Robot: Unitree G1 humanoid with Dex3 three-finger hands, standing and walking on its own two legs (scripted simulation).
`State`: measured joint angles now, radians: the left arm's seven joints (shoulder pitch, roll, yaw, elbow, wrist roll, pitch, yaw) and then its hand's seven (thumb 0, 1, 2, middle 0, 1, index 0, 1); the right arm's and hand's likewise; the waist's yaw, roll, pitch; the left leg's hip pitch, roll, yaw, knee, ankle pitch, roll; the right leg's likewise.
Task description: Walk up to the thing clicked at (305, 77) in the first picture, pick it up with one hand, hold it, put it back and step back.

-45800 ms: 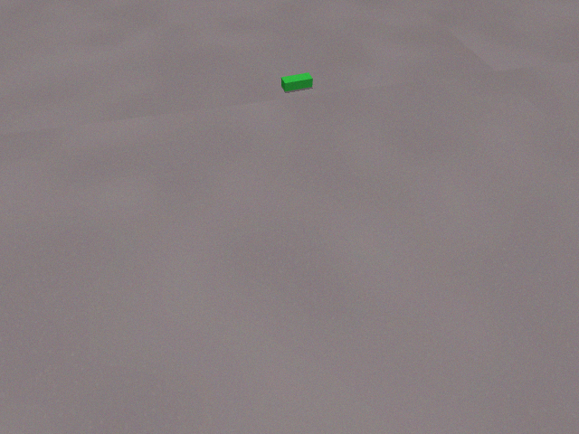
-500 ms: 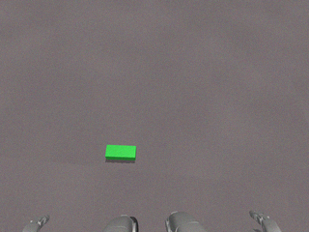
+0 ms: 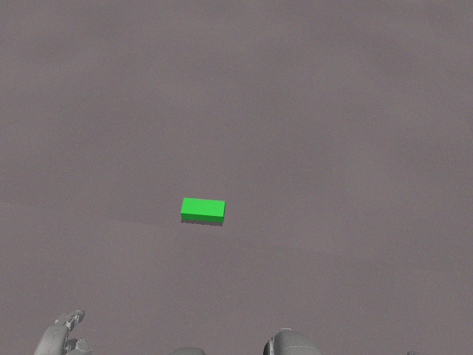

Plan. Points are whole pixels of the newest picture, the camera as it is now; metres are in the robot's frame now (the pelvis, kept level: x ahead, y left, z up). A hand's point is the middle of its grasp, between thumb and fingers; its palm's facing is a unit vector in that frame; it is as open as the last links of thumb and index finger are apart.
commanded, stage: step back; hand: left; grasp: from above
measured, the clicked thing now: (203, 209) +0.71 +0.14 -0.73
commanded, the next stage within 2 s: none
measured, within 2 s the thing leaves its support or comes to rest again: neither
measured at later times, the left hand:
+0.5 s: hand out of the picture -0.07 +0.24 -0.13, palm faces -0.06 -0.91 -0.41, open 7.4 cm
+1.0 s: hand out of the picture -0.25 +0.23 -0.15, palm faces -0.07 -0.92 -0.39, open 7.4 cm
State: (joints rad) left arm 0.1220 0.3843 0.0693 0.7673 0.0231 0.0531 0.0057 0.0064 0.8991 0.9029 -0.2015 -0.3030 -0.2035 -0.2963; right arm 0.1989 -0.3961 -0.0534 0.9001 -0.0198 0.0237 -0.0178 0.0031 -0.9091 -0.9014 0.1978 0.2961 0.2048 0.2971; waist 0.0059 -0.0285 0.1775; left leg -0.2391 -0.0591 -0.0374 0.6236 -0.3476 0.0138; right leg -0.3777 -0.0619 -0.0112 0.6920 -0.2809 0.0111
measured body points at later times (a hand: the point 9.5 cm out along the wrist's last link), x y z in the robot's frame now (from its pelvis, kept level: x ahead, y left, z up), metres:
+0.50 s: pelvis -0.16 -0.03 +0.01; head -0.11 -0.05 +0.45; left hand -0.07 +0.28 -0.10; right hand -0.06 -0.35 -0.12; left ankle -0.12 +0.11 -0.65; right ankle -0.16 -0.15 -0.72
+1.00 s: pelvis -0.34 -0.04 +0.00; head -0.29 -0.03 +0.45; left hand -0.24 +0.28 -0.12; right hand -0.22 -0.36 -0.10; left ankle -0.23 +0.08 -0.72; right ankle -0.41 -0.17 -0.70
